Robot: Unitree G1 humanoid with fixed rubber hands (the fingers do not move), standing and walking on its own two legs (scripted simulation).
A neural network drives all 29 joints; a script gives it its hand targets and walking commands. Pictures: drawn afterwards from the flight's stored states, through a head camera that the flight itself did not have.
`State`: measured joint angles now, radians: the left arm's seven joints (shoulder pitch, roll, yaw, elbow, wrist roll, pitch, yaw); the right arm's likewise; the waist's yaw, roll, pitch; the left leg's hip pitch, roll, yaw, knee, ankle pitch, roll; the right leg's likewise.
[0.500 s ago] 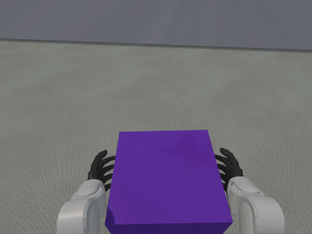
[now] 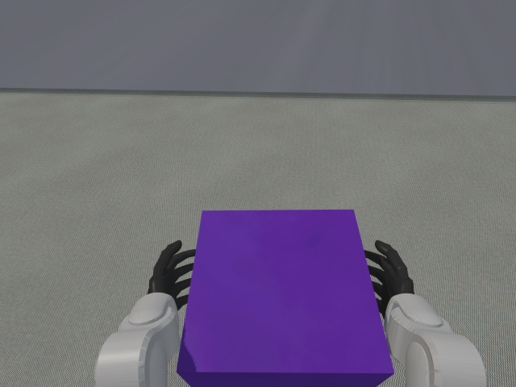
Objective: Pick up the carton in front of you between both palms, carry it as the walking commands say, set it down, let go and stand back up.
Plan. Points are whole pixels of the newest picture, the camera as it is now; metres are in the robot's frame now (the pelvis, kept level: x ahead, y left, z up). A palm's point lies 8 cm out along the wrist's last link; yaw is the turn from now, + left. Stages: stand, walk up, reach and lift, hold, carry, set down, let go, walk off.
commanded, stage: carry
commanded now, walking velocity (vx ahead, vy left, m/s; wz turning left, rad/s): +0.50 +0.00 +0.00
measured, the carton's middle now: (277, 315) +0.24 +0.00 +0.03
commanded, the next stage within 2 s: none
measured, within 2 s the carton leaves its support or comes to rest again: neither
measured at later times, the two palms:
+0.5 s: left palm (193, 160) +0.54 +0.16 +0.10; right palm (343, 155) +0.53 -0.14 +0.11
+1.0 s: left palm (214, 139) +0.65 +0.13 +0.08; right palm (343, 137) +0.64 -0.17 +0.08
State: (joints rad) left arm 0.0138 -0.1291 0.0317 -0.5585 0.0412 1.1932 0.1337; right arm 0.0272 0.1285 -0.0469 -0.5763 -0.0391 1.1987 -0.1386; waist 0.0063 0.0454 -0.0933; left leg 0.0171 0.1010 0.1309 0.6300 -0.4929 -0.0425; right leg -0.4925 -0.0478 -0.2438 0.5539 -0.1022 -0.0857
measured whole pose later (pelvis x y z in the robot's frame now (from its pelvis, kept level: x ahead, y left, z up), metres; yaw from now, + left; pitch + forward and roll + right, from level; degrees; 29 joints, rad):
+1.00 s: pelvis +0.39 -0.01 +0.01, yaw -2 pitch +4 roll +1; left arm -0.06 -0.13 0.08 -0.24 0.12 1.04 0.07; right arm -0.07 0.13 -0.07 -0.23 -0.12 1.05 -0.08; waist 0.00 -0.01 -0.12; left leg -0.33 0.06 0.21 0.55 -0.29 0.02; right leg -0.16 -0.05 -0.11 0.51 -0.41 0.01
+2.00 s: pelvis +0.35 -0.01 +0.02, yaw -2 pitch +2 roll +0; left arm -0.22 -0.14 0.18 0.15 0.23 0.73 0.02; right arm -0.22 0.14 -0.18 0.15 -0.23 0.73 -0.02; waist 0.00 0.00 -0.08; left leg -0.33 0.08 0.20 0.51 -0.20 0.02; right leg -0.19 -0.03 -0.12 0.51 -0.35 -0.02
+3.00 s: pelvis +0.30 +0.02 +0.02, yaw -9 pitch -9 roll +0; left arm -0.38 -0.18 0.35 0.32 0.31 0.68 0.00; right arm -0.40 0.18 -0.37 0.41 -0.32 0.62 0.05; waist 0.01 -0.04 0.09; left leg -0.15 -0.02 0.01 0.44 -0.14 0.02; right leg -0.06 0.01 0.05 0.49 -0.27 -0.02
